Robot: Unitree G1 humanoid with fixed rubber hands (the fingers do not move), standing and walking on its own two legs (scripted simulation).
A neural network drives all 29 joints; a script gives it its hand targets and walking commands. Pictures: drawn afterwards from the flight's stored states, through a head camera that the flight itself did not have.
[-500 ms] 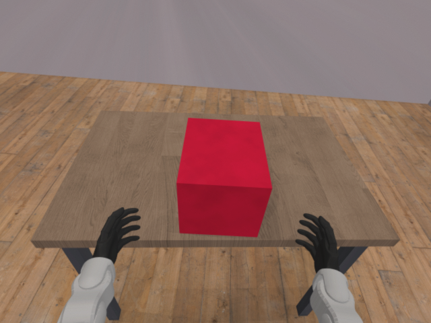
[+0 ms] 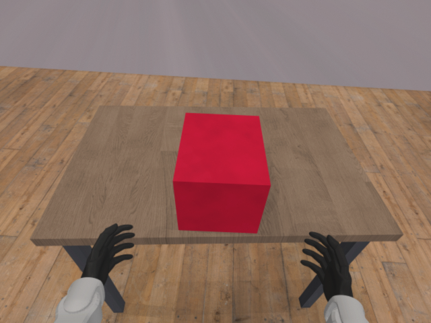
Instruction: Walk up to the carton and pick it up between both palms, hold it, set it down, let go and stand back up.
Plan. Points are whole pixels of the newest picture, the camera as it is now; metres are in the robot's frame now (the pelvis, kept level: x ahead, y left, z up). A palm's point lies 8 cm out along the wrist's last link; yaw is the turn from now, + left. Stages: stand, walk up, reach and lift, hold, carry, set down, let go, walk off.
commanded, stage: set down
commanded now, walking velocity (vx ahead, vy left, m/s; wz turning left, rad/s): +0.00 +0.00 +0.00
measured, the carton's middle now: (220, 171) +0.47 -0.03 -0.01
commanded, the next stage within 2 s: let go in 1.60 s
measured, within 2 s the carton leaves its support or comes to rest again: neither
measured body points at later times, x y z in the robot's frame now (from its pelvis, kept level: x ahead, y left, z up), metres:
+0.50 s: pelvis +0.01 +0.00 +0.00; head +0.01 +0.01 +0.45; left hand +0.23 +0.21 -0.02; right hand +0.20 -0.21 +0.01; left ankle +0.01 +0.14 -0.75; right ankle +0.03 -0.13 -0.75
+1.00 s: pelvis +0.01 +0.00 +0.00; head +0.02 +0.00 +0.45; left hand +0.21 +0.22 -0.06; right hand +0.18 -0.22 -0.04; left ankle +0.01 +0.14 -0.75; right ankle +0.03 -0.13 -0.75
